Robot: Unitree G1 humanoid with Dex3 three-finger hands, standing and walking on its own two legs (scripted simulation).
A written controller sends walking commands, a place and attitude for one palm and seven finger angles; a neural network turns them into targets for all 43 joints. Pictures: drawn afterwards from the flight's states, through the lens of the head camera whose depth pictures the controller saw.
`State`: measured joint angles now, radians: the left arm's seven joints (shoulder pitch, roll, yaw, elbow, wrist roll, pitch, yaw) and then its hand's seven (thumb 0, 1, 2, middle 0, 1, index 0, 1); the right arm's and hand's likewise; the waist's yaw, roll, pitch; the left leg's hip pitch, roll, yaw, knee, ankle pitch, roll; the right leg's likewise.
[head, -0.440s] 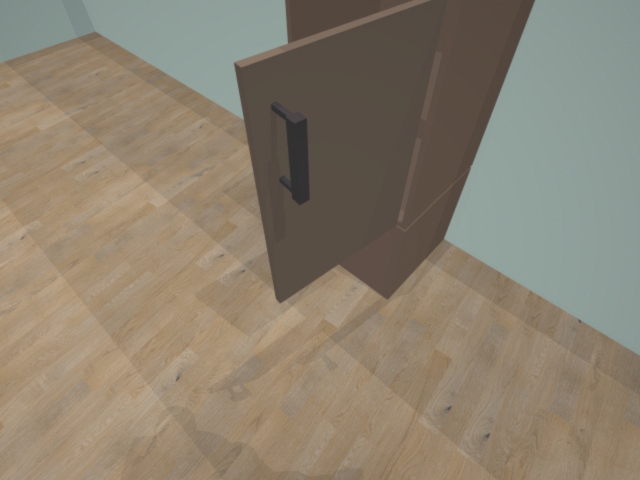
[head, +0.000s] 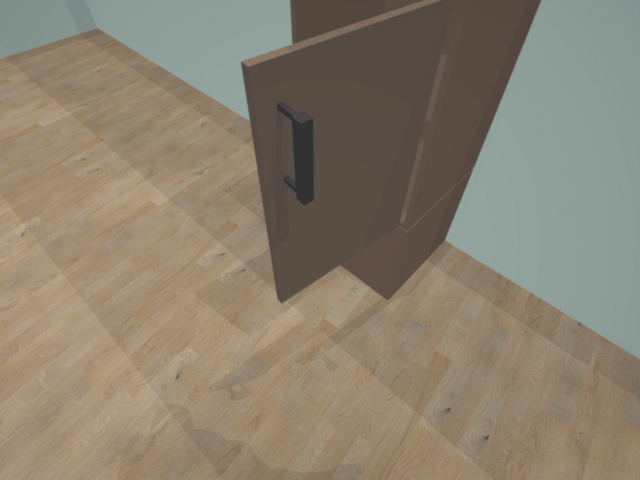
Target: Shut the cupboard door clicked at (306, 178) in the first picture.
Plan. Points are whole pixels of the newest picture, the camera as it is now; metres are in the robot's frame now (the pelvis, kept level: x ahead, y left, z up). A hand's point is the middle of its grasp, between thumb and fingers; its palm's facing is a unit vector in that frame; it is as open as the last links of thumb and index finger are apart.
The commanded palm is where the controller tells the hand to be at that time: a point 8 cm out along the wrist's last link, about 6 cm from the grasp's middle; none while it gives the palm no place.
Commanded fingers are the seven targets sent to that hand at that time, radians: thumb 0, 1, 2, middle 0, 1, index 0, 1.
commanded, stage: look at it before walking up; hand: left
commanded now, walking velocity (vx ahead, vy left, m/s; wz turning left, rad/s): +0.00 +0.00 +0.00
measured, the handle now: (295, 155) +0.55 +0.07 +0.09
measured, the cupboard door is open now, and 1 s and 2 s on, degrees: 81 81 81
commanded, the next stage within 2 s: walk to a spot facing it in 0.40 s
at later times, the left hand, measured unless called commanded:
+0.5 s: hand out of the picture +0.08 +0.25 -0.16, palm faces -0.02 -0.94 -0.33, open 7.4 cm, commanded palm none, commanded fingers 0.00 0.90 0.90 -0.20 -0.30 -0.20 -0.30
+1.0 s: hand out of the picture +0.07 +0.17 -0.19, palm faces -0.15 -0.95 -0.28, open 7.4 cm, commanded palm none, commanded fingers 0.00 0.90 0.90 -0.20 -0.30 -0.20 -0.30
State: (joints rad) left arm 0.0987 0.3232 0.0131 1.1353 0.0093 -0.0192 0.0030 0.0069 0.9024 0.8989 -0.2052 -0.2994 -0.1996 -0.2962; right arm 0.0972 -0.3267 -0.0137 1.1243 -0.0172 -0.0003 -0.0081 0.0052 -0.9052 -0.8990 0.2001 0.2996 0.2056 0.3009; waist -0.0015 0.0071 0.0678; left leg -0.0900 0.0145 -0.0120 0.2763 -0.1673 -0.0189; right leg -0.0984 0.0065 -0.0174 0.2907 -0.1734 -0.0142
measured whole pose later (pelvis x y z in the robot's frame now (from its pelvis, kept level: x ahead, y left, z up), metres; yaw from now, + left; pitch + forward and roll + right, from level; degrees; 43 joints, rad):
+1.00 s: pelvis -0.02 -0.03 -0.03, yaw -11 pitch +0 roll +2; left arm 0.19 0.22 0.06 0.97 0.02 0.05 -0.02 0.01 0.90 0.90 -0.20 -0.30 -0.20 -0.30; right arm 0.17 -0.23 -0.06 1.00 -0.02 0.06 -0.03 0.01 -0.90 -0.90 0.20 0.30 0.21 0.30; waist 0.03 0.02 0.13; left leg -0.29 0.09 0.12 0.73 -0.42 -0.05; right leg -0.31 0.02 0.02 0.68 -0.35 -0.04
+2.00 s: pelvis +0.00 -0.02 -0.02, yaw -48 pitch +1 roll +0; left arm 0.13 0.25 0.07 0.88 0.02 0.04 0.00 0.00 0.91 0.90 -0.20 -0.30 -0.20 -0.30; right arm 0.19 -0.28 -0.07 0.93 -0.01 0.07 -0.03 0.01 -0.91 -0.90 0.20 0.30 0.20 0.30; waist -0.02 0.01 0.14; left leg -0.45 0.10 0.04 1.08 -0.50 -0.07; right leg -0.33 0.01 0.03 0.59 -0.28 0.00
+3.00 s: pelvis +0.09 -0.25 -0.01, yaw -80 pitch +1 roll +0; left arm 0.25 0.22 0.09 1.04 0.03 0.01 -0.04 0.01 0.91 0.90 -0.20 -0.30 -0.20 -0.30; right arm 0.20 -0.16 -0.03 0.91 -0.05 -0.08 -0.01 0.00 -0.91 -0.90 0.20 0.30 0.20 0.30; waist 0.02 -0.05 0.05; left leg -0.29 0.08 0.14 0.52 -0.25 -0.01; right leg -0.46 -0.02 -0.02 1.17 -0.37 -0.02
